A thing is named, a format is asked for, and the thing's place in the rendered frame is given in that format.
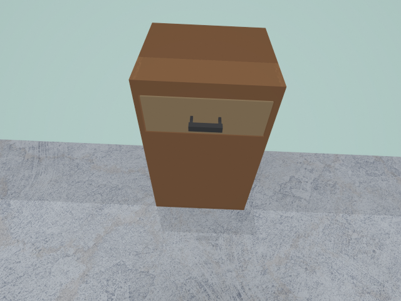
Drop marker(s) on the handle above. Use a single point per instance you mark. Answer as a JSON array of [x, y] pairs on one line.
[[205, 127]]

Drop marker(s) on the drawer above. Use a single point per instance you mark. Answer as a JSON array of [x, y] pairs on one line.
[[238, 117]]

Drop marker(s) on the cabinet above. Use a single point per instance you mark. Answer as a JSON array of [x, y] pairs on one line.
[[195, 170]]

